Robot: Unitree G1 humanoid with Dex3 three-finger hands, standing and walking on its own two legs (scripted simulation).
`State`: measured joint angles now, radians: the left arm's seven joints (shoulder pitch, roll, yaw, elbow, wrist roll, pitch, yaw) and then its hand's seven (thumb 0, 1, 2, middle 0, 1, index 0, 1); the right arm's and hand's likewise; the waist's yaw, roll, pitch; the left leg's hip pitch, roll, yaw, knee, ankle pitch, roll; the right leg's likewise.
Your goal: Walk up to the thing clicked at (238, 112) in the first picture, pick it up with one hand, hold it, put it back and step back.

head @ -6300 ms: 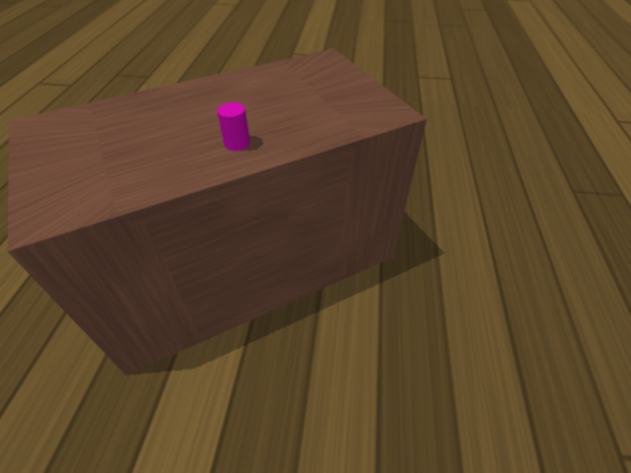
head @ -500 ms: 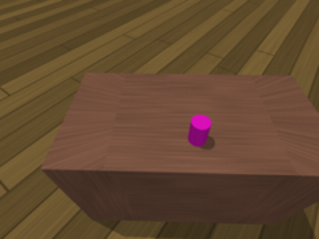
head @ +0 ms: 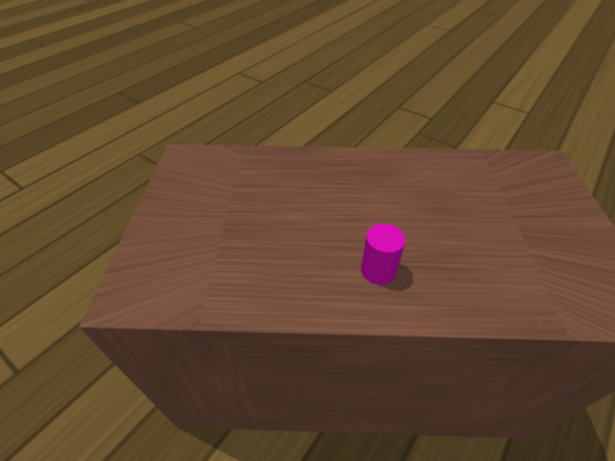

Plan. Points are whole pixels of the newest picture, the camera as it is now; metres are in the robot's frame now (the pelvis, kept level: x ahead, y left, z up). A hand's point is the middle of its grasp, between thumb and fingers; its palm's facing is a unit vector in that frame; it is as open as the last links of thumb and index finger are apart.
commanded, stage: stand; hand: right
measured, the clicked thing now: (381, 254) +0.49 -0.12 -0.08
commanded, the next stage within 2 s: rise first in 0.58 s
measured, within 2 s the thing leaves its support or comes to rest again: neither
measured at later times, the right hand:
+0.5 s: hand out of the picture +0.07 -0.25 -0.16, palm faces -0.04 +0.94 -0.33, open 7.4 cm
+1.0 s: hand (496, 443) +0.18 -0.25 -0.11, palm faces +0.20 +0.92 -0.32, open 12.9 cm
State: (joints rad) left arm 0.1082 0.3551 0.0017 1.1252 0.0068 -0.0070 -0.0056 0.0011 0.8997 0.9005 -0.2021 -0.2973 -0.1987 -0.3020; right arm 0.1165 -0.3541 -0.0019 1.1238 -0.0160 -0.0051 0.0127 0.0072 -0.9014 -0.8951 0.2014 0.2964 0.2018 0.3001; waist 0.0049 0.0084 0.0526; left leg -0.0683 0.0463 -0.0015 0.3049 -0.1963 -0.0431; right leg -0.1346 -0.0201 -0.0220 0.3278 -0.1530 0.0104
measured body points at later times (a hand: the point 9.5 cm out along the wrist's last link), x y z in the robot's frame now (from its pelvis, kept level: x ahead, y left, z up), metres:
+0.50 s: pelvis +0.00 +0.00 +0.00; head +0.01 +0.00 +0.45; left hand +0.07 +0.30 -0.13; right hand +0.07 -0.30 -0.14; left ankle -0.02 +0.15 -0.75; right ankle +0.02 -0.12 -0.75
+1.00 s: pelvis +0.00 +0.01 -0.01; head +0.03 +0.01 +0.44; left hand +0.16 +0.29 -0.10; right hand +0.17 -0.29 -0.09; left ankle -0.02 +0.15 -0.75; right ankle +0.02 -0.12 -0.75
